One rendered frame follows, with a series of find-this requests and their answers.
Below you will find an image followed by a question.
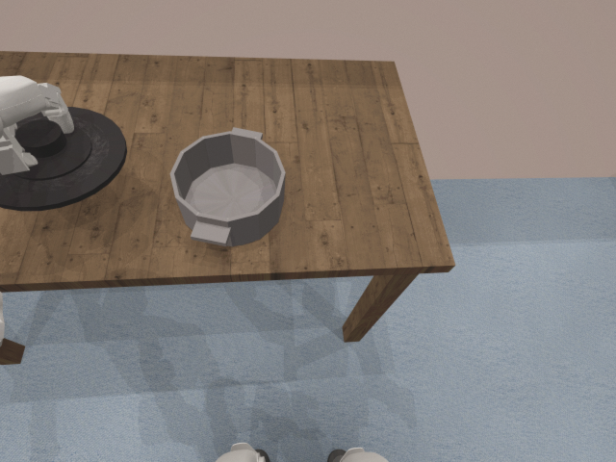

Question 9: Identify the left robot shin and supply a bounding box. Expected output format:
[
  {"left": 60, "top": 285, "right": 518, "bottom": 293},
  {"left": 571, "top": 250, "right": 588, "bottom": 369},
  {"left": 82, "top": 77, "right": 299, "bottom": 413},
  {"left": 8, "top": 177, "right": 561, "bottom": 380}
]
[{"left": 231, "top": 443, "right": 257, "bottom": 453}]

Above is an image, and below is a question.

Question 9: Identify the knob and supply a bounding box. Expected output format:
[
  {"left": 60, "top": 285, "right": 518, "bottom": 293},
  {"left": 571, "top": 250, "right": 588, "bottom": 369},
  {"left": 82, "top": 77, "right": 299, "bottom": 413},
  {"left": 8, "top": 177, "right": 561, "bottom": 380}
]
[{"left": 14, "top": 119, "right": 66, "bottom": 158}]

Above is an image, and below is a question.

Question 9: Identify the robot left hand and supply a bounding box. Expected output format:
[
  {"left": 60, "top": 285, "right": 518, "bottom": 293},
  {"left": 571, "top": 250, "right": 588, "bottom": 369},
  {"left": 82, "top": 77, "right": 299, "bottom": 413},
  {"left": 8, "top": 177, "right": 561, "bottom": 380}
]
[{"left": 0, "top": 76, "right": 74, "bottom": 175}]

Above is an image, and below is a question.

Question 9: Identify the table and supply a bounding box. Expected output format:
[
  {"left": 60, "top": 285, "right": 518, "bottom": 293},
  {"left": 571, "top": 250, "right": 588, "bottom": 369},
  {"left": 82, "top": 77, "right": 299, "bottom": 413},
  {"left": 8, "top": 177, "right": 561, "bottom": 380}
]
[{"left": 0, "top": 51, "right": 455, "bottom": 365}]

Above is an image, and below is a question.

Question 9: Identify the lid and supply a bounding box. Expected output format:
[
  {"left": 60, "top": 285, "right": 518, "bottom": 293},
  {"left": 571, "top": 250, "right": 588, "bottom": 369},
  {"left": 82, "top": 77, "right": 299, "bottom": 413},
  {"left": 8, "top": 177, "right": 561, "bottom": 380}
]
[{"left": 0, "top": 107, "right": 127, "bottom": 211}]

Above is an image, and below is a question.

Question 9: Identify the pot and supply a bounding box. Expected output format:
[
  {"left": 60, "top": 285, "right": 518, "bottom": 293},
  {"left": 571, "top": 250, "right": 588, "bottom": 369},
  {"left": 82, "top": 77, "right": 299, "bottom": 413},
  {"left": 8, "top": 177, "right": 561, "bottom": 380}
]
[{"left": 170, "top": 127, "right": 286, "bottom": 246}]

